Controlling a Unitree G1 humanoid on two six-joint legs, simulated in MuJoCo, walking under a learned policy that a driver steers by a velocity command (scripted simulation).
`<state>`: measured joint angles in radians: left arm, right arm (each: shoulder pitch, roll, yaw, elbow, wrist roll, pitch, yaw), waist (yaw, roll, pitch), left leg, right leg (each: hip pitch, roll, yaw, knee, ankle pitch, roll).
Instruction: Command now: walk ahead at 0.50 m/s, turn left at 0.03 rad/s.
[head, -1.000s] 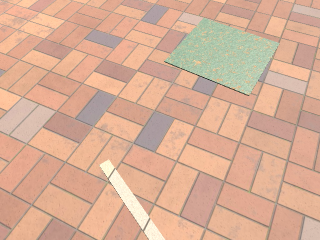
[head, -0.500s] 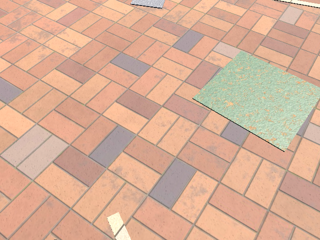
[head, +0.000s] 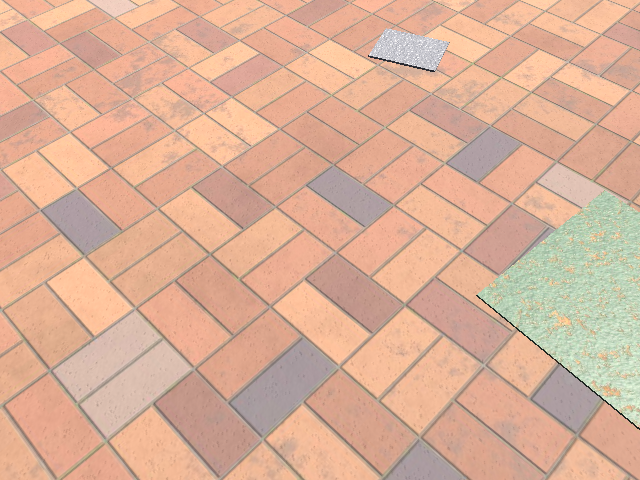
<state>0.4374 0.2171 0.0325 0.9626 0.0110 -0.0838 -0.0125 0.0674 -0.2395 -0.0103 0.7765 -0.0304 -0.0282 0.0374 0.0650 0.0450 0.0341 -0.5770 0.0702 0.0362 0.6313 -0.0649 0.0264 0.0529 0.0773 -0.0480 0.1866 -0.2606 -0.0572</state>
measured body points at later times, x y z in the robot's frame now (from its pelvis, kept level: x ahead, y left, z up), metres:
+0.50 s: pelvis +0.26 +0.04 +0.00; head +0.28 +0.04 +0.45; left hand +0.42 +0.27 -0.12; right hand +0.20 -0.21 -0.14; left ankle +0.17 +0.10 -0.74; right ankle +0.42 -0.11 -0.69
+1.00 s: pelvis +0.52 -0.02 +0.01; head +0.55 -0.04 +0.45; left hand +0.54 +0.25 -0.13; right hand +0.65 -0.29 -0.11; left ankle +0.70 +0.13 -0.68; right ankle +0.47 -0.07 -0.74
